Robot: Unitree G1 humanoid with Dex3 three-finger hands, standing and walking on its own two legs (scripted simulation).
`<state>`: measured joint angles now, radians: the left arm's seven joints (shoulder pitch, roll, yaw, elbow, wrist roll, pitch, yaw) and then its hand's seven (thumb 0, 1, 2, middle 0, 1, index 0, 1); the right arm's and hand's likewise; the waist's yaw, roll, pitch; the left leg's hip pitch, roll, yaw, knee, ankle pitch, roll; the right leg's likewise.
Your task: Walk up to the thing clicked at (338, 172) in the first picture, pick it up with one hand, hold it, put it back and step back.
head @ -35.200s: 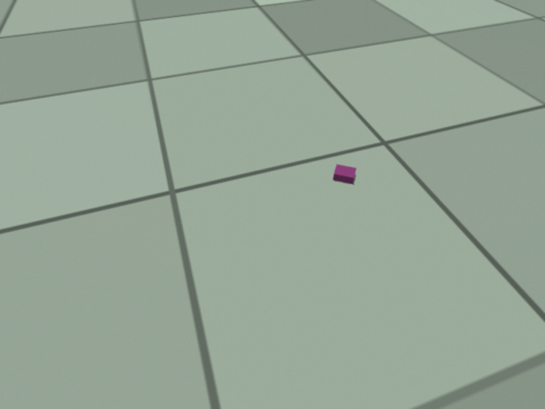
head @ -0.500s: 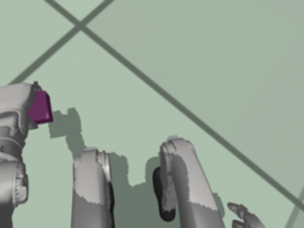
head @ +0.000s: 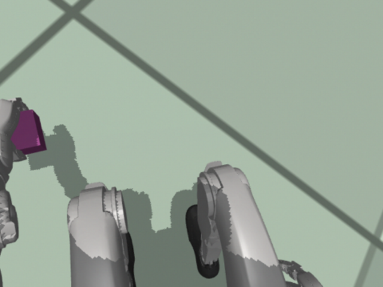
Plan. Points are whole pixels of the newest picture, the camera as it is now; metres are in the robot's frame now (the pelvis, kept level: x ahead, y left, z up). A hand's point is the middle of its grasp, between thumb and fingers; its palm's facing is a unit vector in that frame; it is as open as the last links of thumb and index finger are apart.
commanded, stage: lower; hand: left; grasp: from above
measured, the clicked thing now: (11, 135) +0.45 +0.32 -0.20
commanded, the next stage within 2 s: rest in 0.34 s
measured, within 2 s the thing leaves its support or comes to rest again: rests again in 1.70 s
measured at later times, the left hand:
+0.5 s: hand (22, 143) +0.44 +0.31 -0.24, palm faces -0.45 -0.13 -0.89, open 10.7 cm
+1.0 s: hand (30, 142) +0.45 +0.31 -0.28, palm faces -0.44 -0.17 -0.88, open 10.7 cm
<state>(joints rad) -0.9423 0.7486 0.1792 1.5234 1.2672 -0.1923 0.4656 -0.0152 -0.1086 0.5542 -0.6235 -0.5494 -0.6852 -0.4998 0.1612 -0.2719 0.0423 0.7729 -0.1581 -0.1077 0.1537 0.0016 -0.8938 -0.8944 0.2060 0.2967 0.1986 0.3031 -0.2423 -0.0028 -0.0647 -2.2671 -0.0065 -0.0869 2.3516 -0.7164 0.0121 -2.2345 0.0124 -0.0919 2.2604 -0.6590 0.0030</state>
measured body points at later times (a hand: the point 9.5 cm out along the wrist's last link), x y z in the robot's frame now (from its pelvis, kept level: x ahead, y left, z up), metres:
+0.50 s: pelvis +0.00 +0.00 -0.03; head +0.26 +0.08 +0.33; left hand +0.46 +0.31 -0.19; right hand +0.04 -0.28 -0.12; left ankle +0.07 +0.12 -0.32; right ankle +0.10 -0.12 -0.32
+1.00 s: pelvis +0.00 +0.01 -0.05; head +0.27 +0.09 +0.30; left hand +0.47 +0.31 -0.23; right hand +0.04 -0.27 -0.12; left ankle +0.07 +0.12 -0.32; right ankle +0.10 -0.12 -0.32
